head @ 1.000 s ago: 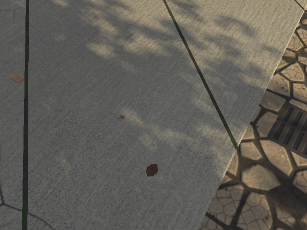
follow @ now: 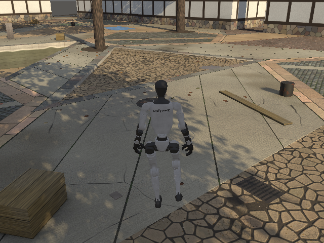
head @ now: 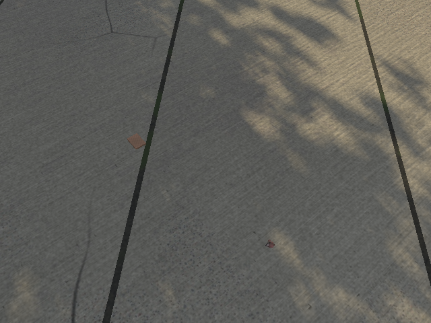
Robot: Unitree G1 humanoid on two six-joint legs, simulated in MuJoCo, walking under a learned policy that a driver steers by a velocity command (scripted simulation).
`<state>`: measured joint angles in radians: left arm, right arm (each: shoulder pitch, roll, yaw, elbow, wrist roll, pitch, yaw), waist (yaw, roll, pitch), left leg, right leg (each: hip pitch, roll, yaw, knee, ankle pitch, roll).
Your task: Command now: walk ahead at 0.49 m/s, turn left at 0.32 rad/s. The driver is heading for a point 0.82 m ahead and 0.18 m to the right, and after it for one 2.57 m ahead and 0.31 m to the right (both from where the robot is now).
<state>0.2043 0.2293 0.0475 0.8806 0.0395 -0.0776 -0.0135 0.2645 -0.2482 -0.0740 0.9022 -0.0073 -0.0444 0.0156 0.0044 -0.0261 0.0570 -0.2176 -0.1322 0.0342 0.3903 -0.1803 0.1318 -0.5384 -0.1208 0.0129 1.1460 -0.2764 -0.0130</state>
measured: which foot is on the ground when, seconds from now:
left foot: down 0.00-0.40, up 0.42-0.88, down 0.90-1.00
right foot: up 0.00-0.36, down 0.38-0.92, up 0.94-1.00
